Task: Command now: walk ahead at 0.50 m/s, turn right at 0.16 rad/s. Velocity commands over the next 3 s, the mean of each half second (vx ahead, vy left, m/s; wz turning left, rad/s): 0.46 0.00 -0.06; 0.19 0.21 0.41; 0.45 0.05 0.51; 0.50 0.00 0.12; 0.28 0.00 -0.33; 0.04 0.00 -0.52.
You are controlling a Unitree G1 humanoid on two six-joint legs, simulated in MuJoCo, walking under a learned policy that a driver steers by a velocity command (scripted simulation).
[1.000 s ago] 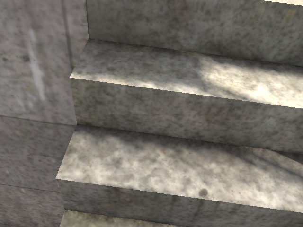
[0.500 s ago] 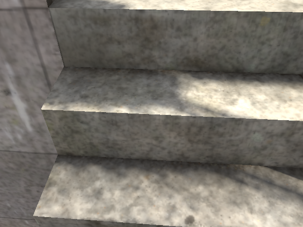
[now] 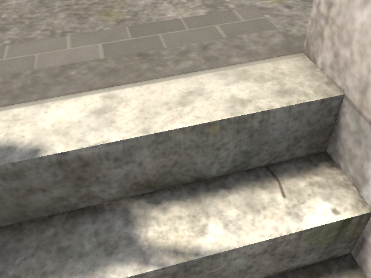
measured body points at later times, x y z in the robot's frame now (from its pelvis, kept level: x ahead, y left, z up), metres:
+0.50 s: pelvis +0.27 -0.16 +0.17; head +0.30 -0.19 +0.62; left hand +0.39 +0.07 +0.04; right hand +0.39 -0.43 +0.04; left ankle +0.11 +0.00 -0.25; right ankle +0.34 -0.26 -0.49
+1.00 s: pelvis +0.36 -0.12 +0.26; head +0.41 -0.17 +0.70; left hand +0.25 +0.08 +0.15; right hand +0.66 -0.19 +0.17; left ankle +0.39 +0.03 -0.15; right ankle +0.33 -0.29 -0.48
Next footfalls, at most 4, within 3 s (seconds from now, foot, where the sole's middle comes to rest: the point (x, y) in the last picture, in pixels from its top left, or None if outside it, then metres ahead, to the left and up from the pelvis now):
0.30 right None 0.37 -0.29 -0.52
1.12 left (153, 230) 0.52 0.12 -0.31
1.76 right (160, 80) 0.88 0.09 -0.09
2.28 left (61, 50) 1.09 0.44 -0.09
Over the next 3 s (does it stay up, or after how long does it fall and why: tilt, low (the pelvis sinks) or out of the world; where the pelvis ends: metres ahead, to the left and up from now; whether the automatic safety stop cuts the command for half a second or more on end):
stays up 1.03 0.29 0.67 its command is cut before an obstacle after 0.4 s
